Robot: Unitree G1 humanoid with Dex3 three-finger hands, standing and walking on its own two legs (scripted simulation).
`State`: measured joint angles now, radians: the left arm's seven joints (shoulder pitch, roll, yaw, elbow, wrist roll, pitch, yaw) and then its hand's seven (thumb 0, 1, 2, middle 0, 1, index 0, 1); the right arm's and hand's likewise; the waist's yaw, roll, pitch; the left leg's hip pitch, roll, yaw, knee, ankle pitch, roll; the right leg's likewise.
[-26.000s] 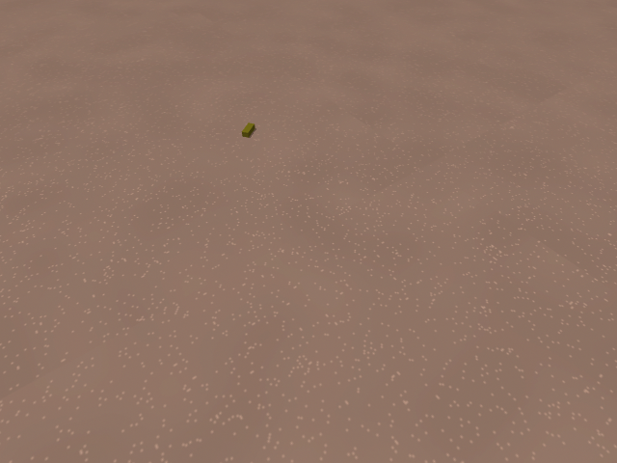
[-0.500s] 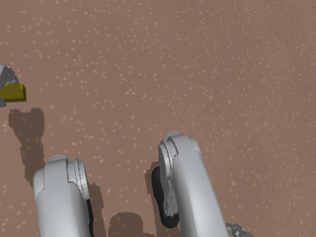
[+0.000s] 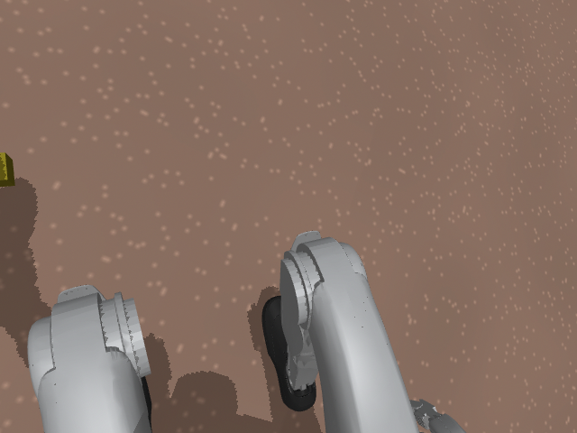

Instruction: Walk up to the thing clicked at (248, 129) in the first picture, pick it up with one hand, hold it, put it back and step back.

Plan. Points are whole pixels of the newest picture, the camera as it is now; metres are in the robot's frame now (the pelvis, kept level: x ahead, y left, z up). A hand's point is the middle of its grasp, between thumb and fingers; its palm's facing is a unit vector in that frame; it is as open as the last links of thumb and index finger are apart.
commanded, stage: rest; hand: left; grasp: from above
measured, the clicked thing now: out of the picture +0.48 +0.30 -0.24
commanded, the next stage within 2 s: open in 1.20 s
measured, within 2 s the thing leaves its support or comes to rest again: rests again in 0.84 s
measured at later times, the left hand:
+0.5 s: hand out of the picture +0.47 +0.31 -0.24, palm faces -0.45 -0.10 -0.89, open 6.6 cm
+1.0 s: hand out of the picture +0.47 +0.30 -0.26, palm faces -0.45 -0.10 -0.89, open 6.6 cm
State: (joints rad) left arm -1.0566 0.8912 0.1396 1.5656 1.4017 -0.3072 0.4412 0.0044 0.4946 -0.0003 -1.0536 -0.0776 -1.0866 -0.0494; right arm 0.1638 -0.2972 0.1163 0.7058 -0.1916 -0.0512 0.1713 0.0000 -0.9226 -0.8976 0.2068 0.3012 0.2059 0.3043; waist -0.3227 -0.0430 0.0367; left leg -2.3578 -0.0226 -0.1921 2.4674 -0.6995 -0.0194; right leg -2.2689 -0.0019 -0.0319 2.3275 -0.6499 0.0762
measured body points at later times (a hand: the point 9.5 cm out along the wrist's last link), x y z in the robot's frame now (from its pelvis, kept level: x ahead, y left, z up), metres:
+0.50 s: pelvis +0.00 +0.01 -0.02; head +0.27 +0.11 +0.32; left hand +0.49 +0.31 -0.19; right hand +0.03 -0.27 -0.08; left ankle +0.07 +0.13 -0.28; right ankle +0.11 -0.15 -0.28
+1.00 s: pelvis +0.00 +0.01 -0.02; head +0.27 +0.13 +0.31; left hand +0.49 +0.31 -0.21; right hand +0.03 -0.25 -0.07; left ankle +0.07 +0.13 -0.28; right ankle +0.11 -0.14 -0.28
